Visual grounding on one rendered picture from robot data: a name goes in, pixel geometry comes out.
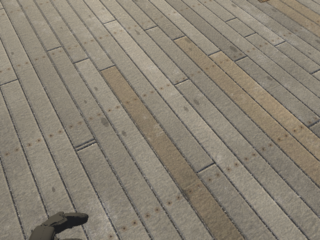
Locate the left robot hand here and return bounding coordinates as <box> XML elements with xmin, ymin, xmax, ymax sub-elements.
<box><xmin>29</xmin><ymin>211</ymin><xmax>89</xmax><ymax>240</ymax></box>

